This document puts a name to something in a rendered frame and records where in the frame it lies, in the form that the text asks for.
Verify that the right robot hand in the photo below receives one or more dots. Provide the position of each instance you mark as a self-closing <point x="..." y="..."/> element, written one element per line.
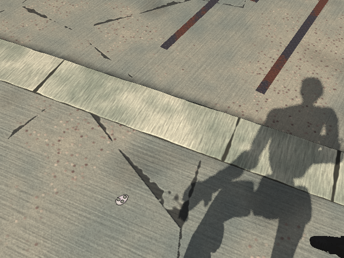
<point x="333" y="245"/>

